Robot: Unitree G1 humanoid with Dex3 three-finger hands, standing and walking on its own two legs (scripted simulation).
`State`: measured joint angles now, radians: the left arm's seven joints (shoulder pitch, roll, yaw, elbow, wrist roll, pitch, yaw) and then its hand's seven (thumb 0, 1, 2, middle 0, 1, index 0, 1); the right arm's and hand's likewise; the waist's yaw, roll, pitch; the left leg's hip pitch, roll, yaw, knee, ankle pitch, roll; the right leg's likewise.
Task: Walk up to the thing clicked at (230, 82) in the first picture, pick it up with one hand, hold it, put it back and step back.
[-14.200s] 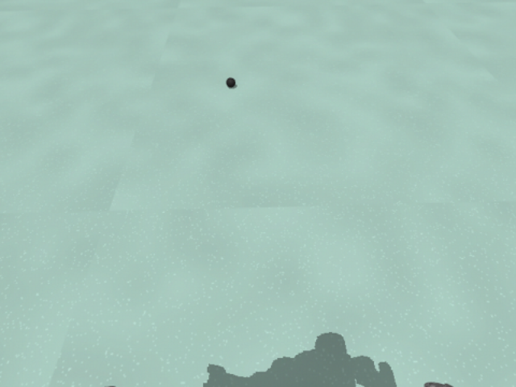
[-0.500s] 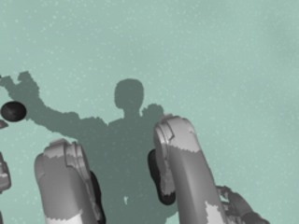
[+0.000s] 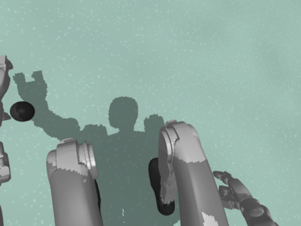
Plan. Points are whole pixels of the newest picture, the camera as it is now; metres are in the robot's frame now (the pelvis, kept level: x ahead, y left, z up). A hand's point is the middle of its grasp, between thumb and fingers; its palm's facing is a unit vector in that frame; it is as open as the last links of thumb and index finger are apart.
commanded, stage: rest palm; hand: left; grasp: from above
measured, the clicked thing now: (22, 111) +0.44 +0.32 -0.29
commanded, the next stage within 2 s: close in 1.14 s
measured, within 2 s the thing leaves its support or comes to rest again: neither
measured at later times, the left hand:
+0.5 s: hand (19, 110) +0.43 +0.32 -0.24, palm faces -0.42 -0.12 -0.90, open 14.2 cm
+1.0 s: hand (20, 112) +0.43 +0.32 -0.26, palm faces -0.46 -0.14 -0.88, open 14.0 cm
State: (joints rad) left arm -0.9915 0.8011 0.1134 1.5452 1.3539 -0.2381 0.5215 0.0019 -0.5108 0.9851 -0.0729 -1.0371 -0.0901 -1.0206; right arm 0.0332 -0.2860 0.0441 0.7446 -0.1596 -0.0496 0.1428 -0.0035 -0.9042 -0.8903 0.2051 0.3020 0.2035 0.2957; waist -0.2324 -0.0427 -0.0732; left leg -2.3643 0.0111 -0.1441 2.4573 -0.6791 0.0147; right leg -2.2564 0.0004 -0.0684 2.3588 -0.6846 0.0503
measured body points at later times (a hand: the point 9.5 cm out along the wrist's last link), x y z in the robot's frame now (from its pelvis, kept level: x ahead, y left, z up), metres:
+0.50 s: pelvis +0.00 -0.01 -0.02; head +0.26 +0.09 +0.33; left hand +0.45 +0.32 -0.19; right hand +0.04 -0.29 -0.10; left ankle +0.07 +0.12 -0.28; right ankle +0.10 -0.13 -0.28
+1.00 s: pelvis +0.01 +0.00 -0.03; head +0.27 +0.11 +0.32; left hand +0.45 +0.33 -0.21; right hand +0.06 -0.27 -0.10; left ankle +0.07 +0.12 -0.28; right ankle +0.10 -0.13 -0.28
